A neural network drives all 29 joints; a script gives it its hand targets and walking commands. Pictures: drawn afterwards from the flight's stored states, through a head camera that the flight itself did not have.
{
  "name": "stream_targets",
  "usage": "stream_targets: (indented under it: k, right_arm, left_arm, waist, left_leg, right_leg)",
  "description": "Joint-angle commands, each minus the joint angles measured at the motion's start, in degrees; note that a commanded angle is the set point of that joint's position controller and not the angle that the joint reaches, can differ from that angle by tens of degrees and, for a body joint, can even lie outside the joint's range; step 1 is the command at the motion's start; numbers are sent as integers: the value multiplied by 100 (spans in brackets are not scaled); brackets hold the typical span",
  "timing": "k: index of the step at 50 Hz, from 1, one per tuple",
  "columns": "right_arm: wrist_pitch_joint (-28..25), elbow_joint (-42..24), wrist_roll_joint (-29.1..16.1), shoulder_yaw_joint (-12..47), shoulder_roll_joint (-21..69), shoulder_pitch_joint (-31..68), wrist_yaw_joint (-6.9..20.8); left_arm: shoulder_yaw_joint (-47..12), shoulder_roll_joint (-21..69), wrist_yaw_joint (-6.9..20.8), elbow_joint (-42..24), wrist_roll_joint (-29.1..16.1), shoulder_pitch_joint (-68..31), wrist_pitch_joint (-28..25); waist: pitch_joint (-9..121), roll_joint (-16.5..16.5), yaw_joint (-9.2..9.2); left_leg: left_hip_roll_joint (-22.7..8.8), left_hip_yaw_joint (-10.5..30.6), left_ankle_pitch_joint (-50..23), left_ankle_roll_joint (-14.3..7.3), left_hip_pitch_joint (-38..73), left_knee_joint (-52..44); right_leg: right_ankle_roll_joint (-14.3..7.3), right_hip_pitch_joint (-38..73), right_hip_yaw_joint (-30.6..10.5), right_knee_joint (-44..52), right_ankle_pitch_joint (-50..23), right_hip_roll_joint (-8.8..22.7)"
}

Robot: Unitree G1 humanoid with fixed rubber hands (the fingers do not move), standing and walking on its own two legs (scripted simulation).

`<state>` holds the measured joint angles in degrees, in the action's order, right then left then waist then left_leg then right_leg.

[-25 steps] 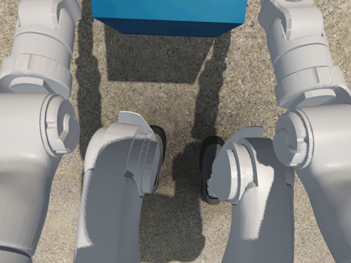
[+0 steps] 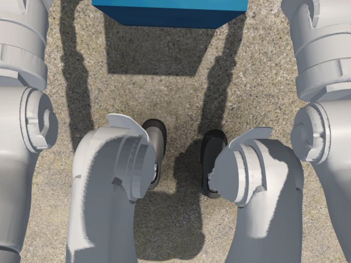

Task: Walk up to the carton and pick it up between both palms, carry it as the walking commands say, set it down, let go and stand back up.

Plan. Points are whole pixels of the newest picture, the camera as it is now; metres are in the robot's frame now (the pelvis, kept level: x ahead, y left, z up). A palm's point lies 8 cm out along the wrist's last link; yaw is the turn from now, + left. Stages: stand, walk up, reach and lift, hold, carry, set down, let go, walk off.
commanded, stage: set down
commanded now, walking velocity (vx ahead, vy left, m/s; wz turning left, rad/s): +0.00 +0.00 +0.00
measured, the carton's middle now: out of the picture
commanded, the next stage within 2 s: let go in 1.34 s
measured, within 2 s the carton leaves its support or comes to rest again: neither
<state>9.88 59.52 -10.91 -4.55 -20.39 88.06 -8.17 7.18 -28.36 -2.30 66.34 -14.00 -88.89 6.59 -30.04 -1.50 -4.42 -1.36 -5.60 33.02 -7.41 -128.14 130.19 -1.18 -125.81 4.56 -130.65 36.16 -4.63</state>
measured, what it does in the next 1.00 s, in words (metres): rises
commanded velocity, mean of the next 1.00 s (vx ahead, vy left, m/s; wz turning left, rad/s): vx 0.00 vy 0.00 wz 0.00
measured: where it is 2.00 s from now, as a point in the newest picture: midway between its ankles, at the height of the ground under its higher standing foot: (181, 170)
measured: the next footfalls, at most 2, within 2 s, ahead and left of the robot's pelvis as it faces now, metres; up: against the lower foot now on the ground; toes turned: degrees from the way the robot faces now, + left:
none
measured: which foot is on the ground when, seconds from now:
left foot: down 0.00-1.00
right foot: down 0.00-1.00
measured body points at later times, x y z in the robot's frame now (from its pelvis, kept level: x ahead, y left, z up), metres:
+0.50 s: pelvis -0.01 +0.00 +0.10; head +0.37 +0.05 +0.32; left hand +0.56 +0.29 -0.04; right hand +0.60 -0.11 -0.04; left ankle +0.11 +0.08 -0.32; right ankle +0.11 -0.10 -0.32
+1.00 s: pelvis -0.01 +0.00 +0.24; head +0.37 +0.06 +0.47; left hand +0.56 +0.30 +0.11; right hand +0.61 -0.11 +0.12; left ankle +0.11 +0.08 -0.32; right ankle +0.11 -0.10 -0.32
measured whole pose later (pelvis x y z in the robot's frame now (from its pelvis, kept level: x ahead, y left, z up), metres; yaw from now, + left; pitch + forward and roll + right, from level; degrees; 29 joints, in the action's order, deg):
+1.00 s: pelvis -0.01 +0.00 +0.24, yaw +1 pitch +30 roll -3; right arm 25.4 40.5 -9.9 -9.9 -23.1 85.9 -7.6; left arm 11.4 -30.4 0.3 45.8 -10.4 -87.1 22.9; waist -30.1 -1.5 -3.9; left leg 3.1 -0.6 22.5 -3.9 -90.2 82.4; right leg -0.2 -87.7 0.6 -81.8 24.6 -5.5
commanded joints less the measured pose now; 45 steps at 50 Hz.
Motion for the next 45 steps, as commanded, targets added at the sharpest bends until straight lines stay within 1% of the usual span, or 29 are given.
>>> stream_targets:
  k: [1,3,4,5,6,8,10,11,13,15,16,17,20,21,24,25,26,28,30,31,34,36,37,38,39,40,41,43,45]
  right_arm:
    - [-123,-1606,-77,-87,-881,2461,-104]
    - [24,-1819,-108,-130,-956,2453,-164]
    - [92,-1900,-99,-166,-1015,2348,-195]
    - [152,-2023,-95,-188,-1025,2303,-223]
    - [212,-2207,-93,-251,-1058,2304,-256]
    - [362,-2129,-117,-287,-1056,2162,-271]
    - [457,-2308,-83,-363,-1061,2096,-294]
    - [493,-2260,-52,-428,-1093,2005,-287]
    - [555,-2398,-27,-461,-1091,2037,-265]
    - [623,-2450,80,-574,-1101,2006,-257]
    - [665,-2499,82,-603,-1136,2064,-253]
    - [718,-2408,119,-625,-1145,2037,-239]
    - [846,-2677,177,-636,-1203,2201,-208]
    - [901,-2700,149,-655,-1219,2270,-195]
    - [1062,-2730,125,-643,-1231,2264,-120]
    - [1087,-2672,210,-715,-1274,2191,-102]
    - [1107,-2830,197,-713,-1271,2231,-104]
    - [1139,-2787,183,-695,-1245,2206,-60]
    - [1175,-2966,157,-718,-1252,2228,-36]
    - [1208,-2824,200,-686,-1256,2158,-32]
    - [1244,-3128,134,-656,-1279,2257,-31]
    - [1287,-2995,143,-696,-1303,2180,-12]
    - [1298,-3101,119,-662,-1264,2197,-13]
    - [1297,-2992,177,-737,-1365,2151,-6]
    - [1305,-3161,144,-694,-1318,2166,-12]
    - [1306,-3093,136,-696,-1349,2127,-3]
    - [1310,-3101,141,-700,-1347,2133,-4]
    - [1312,-3160,180,-775,-1385,2136,-14]
    - [1315,-3065,174,-727,-1355,2042,12]
  left_arm:
    - [95,-1262,-98,-1586,-55,-2233,-120]
    - [164,-1403,-168,-1850,12,-2221,27]
    - [225,-1427,-181,-1909,25,-2112,112]
    - [301,-1479,-186,-1993,93,-2013,182]
    - [277,-1435,-187,-2155,65,-1996,269]
    - [300,-1448,-197,-2292,168,-1957,415]
    - [306,-1421,-174,-2584,133,-1939,528]
    - [292,-1355,-147,-2578,163,-1872,584]
    - [317,-1279,-108,-2689,186,-1855,673]
    - [258,-1173,-62,-2853,116,-1884,750]
    - [268,-1229,-42,-2931,121,-1966,788]
    - [277,-1235,-22,-2803,132,-1963,846]
    - [362,-1279,24,-2958,142,-1982,989]
    - [301,-1308,42,-3014,105,-2141,1032]
    - [376,-1341,64,-2933,221,-2070,1195]
    - [410,-1337,86,-2886,263,-2004,1223]
    - [445,-1354,88,-3132,244,-2095,1229]
    - [433,-1294,121,-2939,273,-2022,1273]
    - [503,-1387,127,-3206,295,-2112,1291]
    - [581,-1431,142,-3058,332,-2046,1313]
    - [606,-1452,155,-3274,324,-2101,1350]
    - [676,-1519,159,-3202,391,-2081,1368]
    - [676,-1498,174,-3224,387,-2053,1375]
    - [644,-1483,175,-3184,378,-2026,1386]
    - [667,-1519,188,-3329,332,-2081,1379]
    - [652,-1508,200,-3300,359,-2034,1382]
    - [713,-1556,200,-3188,368,-1992,1380]
    - [657,-1544,209,-3270,354,-2035,1389]
    - [605,-1462,244,-3138,324,-1946,1383]
  waist:
    - [9530,66,-329]
    - [9914,121,-380]
    - [10100,101,-342]
    - [10213,91,-407]
    - [10555,142,-348]
    - [10551,324,-375]
    - [10691,312,-268]
    - [10676,409,-228]
    - [10699,412,-225]
    - [10841,431,-67]
    - [10875,435,-55]
    - [10775,446,-27]
    - [11109,300,-46]
    - [11105,349,29]
    - [11106,413,-63]
    - [11115,428,-22]
    - [11333,393,-28]
    - [11338,391,-16]
    - [11605,325,-51]
    - [11589,258,-90]
    - [11875,267,-133]
    - [11795,299,-151]
    - [11895,264,-172]
    - [11917,281,-61]
    - [12026,236,-84]
    - [12037,301,-106]
    - [11969,176,-132]
    - [12088,251,-33]
    - [12031,281,-28]
  left_leg:
    - [157,1047,-3461,561,5765,-1079]
    - [185,1043,-3553,553,6209,-1199]
    - [200,999,-3561,546,6281,-1213]
    - [209,966,-3532,537,6298,-1291]
    - [215,968,-3585,543,6500,-1349]
    - [232,950,-3548,558,6699,-1507]
    - [241,947,-3697,553,6872,-1620]
    - [231,938,-3698,573,6890,-1677]
    - [235,980,-3709,574,6947,-1859]
    - [243,979,-3765,612,7075,-2008]
    - [246,981,-3728,610,7145,-2095]
    - [241,1002,-3706,593,7201,-2171]
    - [288,976,-3541,582,7276,-2505]
    - [277,999,-3454,586,7399,-2597]
    - [296,1071,-3419,590,7817,-2977]
    - [304,1068,-3436,615,7838,-3088]
    - [322,1061,-3518,635,7930,-3174]
    - [321,1053,-3551,618,8064,-3367]
    - [325,1076,-3669,609,8390,-3574]
    - [337,1044,-3635,597,8334,-3672]
    - [363,992,-3814,582,8655,-3951]
    - [360,1012,-3872,602,8839,-4155]
    - [359,996,-3849,588,8925,-4292]
    - [346,1000,-3909,617,9038,-4356]
    - [364,1011,-4058,604,9223,-4450]
    - [350,998,-4108,618,9264,-4554]
    - [351,1011,-4015,588,9233,-4646]
    - [345,1016,-4109,608,9492,-4860]
    - [339,1035,-4276,626,9740,-5068]
  right_leg:
    - [100,2948,-314,996,-1924,-15]
    - [92,2934,-267,1116,-1802,-30]
    - [92,3018,-272,1213,-1828,-40]
    - [90,3102,-263,1256,-1814,-44]
    - [79,3248,-250,1339,-1864,-56]
    - [60,3083,-232,1484,-1720,-87]
    - [46,3122,-236,1667,-1773,-109]
    - [37,3112,-252,1762,-1777,-103]
    - [18,3081,-224,1885,-1739,-141]
    - [2,3225,-213,2052,-1818,-148]
    - [4,3225,-206,2127,-1775,-151]
    - [-7,3181,-232,2250,-1704,-156]
    - [-8,3673,-253,2543,-1707,-158]
    - [2,3638,-232,2623,-1618,-152]
    - [22,3597,-237,2979,-1468,-175]
    - [22,3640,-234,3096,-1488,-185]
    - [26,3832,-250,3182,-1587,-186]
    - [43,3940,-245,3404,-1613,-195]
    - [70,4170,-238,3592,-1715,-201]
    - [70,4317,-266,3696,-1714,-192]
    - [84,4749,-310,4035,-1858,-195]
    - [107,4753,-317,4237,-1846,-191]
    - [111,4993,-338,4382,-1886,-180]
    - [117,4973,-306,4456,-1931,-193]
    - [120,5125,-334,4580,-2030,-185]
    - [125,5239,-341,4668,-2127,-190]
    - [132,5347,-368,4774,-2087,-184]
    - [130,5563,-374,5004,-2204,-184]
    - [138,5644,-361,5246,-2269,-186]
